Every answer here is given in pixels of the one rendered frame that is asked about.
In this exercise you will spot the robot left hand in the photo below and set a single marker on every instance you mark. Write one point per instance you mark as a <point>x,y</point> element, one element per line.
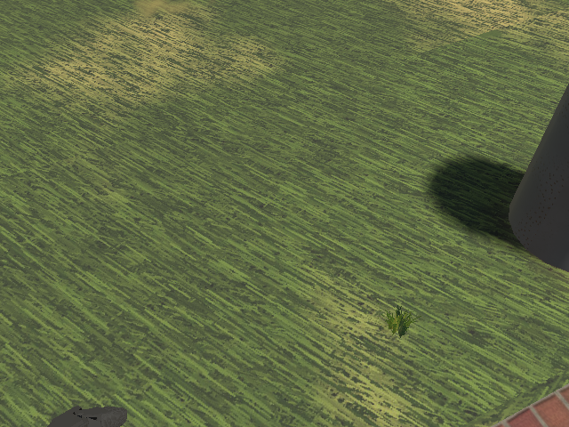
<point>92,417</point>

